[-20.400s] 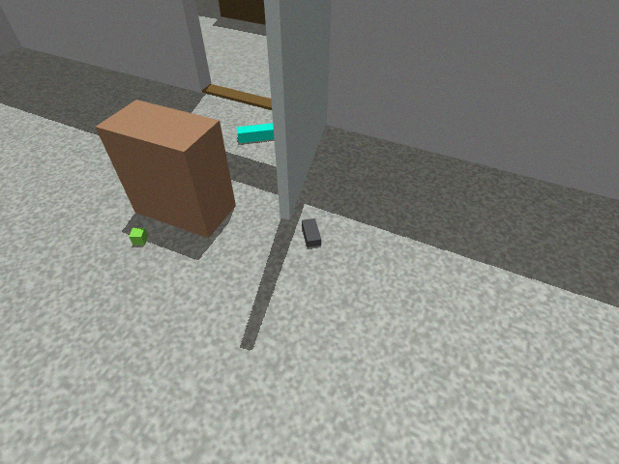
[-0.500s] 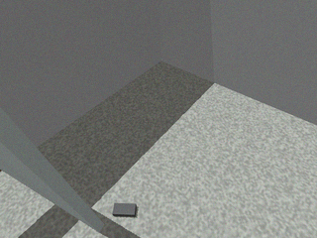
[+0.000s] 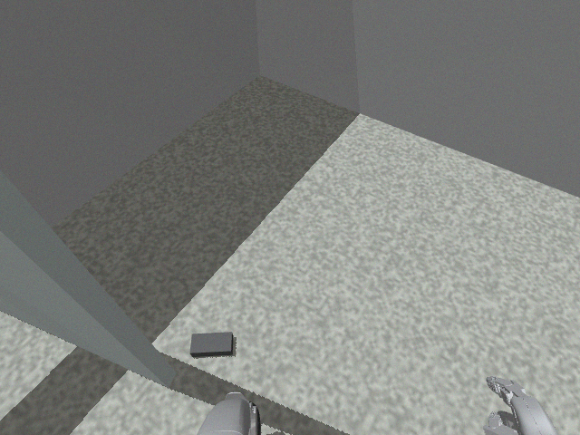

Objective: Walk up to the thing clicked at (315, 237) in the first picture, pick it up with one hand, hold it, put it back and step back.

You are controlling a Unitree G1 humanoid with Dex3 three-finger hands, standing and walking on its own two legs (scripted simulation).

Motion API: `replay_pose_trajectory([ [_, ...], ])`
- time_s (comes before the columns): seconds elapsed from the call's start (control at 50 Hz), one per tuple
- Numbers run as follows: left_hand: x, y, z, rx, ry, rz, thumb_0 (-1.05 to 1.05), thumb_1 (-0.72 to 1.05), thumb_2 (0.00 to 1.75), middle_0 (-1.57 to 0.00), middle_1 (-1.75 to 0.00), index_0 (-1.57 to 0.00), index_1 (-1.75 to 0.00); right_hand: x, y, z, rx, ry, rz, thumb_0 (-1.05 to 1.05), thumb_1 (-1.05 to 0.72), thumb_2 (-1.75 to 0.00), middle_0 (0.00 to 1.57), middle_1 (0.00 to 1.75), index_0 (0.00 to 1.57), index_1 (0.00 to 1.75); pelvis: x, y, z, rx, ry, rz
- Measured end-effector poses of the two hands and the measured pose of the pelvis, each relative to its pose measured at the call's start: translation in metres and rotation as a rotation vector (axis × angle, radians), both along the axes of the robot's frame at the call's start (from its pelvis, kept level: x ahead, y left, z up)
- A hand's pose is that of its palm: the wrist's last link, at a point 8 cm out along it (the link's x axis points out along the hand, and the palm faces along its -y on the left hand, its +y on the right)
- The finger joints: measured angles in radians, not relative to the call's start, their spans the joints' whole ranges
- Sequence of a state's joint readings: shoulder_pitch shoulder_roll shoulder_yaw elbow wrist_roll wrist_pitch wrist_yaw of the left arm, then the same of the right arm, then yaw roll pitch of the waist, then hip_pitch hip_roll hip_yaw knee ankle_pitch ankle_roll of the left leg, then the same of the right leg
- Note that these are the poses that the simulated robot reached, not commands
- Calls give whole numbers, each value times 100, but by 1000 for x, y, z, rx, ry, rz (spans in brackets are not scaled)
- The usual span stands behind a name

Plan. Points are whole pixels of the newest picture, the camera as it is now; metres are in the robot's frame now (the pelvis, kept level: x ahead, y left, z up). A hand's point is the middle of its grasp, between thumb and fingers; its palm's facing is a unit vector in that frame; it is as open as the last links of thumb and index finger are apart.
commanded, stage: walk up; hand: left
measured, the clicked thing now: (212, 344) +0.47 +0.28 -0.71
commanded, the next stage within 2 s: none
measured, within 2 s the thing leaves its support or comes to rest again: neither
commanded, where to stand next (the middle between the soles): +0.09 -0.02 m, yaw +3 degrees
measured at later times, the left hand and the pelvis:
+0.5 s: hand out of the picture +0.06 +0.28 -0.11, palm faces +0.04 -0.94 -0.33, open 7.4 cm; pelvis +0.00 +0.00 +0.04, yaw +5 degrees
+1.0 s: hand out of the picture +0.11 +0.24 -0.12, palm faces +0.10 -0.93 -0.37, open 7.4 cm; pelvis +0.00 -0.03 +0.01, yaw +7 degrees
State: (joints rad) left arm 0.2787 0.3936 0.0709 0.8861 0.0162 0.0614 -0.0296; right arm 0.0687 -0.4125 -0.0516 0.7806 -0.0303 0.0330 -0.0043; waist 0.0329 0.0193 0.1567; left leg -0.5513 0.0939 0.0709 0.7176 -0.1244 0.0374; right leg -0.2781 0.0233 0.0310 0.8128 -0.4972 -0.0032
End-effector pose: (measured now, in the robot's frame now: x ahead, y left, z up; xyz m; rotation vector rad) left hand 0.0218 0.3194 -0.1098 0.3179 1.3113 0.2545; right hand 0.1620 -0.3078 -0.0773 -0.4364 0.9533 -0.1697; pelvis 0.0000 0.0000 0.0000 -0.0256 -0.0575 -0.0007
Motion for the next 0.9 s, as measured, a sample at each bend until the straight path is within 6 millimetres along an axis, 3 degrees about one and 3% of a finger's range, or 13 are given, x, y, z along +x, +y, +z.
replay_pose_trajectory([
  [0.08, -42, -8, 18, 22, 23, 28, 0, 91, 90, -20, -30, -21, -30, -47, -14, -8, 10, 101, -55, 0, -90, -90, 20, 30, 20, 30, -13, -10, 10, 31, -3, 12],
  [0.14, -59, -10, 34, 42, 47, 42, 0, 91, 90, -20, -30, -21, -30, -81, -22, -7, 26, 167, -92, 0, -90, -90, 20, 30, 20, 30, -18, -9, 22, 60, 13, 3],
  [0.24, -50, -4, 45, 48, -18, 29, 0, 90, 90, -20, -30, -21, -30, -135, -21, -8, 23, 295, -102, 1, -91, -90, 20, 30, 20, 30, -21, -2, 29, 38, 48, 42],
  [0.32, -34, 10, 37, 30, -104, 26, 0, 90, 90, -20, -30, -21, -30, -151, -9, -6, 5, 346, -74, 1, -91, -90, 20, 30, 20, 30, -22, 5, 24, 42, 38, 82],
  [0.4, -18, 11, 32, 0, -92, 6, 0, 91, 90, -20, -30, -20, -30, -150, 2, 9, 20, 255, -89, 1, -90, -90, 20, 30, 20, 30, -13, 8, 31, 46, 21, 77],
  [0.48, 17, 5, 37, -33, -158, -27, 0, 91, 90, -20, -30, -20, -29, -148, 0, 28, 3, 228, -95, 1, -90, -90, 21, 30, 21, 30, -4, 4, 40, 30, 5, 90],
  [0.56, 51, -6, 39, -45, -216, -46, 0, 91, 90, -20, -30, -20, -29, -140, -11, 32, -20, 241, -97, 0, -90, -90, 21, 30, 21, 30, 3, -4, 41, 35, -13, 82],
  [0.64, 80, -26, 34, -44, -222, -66, 0, 91, 90, -20, -30, -20, -29, -122, -26, 19, -12, 246, -106, 0, -90, -90, 20, 30, 21, 30, 12, -16, 33, 46, -12, 72],
  [0.72, 99, -47, 26, -19, -224, -69, 0, 91, 90, -20, -30, -20, -29, -94, -40, -10, 22, 246, -114, 0, -90, -90, 20, 30, 20, 30, 22, -30, 18, 31, -7, 67],
  [0.82, 102, -68, 30, -20, -232, -72, 0, 91, 90, -20, -30, -21, -30, -70, -32, -29, 69, 254, -57, 0, -91, -90, 20, 30, 20, 30, 15, -37, 18, 36, -7, 91],
  [0.9, 95, -65, 31, -9, -240, -51, 0, 90, 90, -21, -30, -21, -30, -69, -27, -34, 80, 278, -30, 0, -91, -90, 20, 30, 20, 30, 9, -37, 16, 37, 4, 106],
])
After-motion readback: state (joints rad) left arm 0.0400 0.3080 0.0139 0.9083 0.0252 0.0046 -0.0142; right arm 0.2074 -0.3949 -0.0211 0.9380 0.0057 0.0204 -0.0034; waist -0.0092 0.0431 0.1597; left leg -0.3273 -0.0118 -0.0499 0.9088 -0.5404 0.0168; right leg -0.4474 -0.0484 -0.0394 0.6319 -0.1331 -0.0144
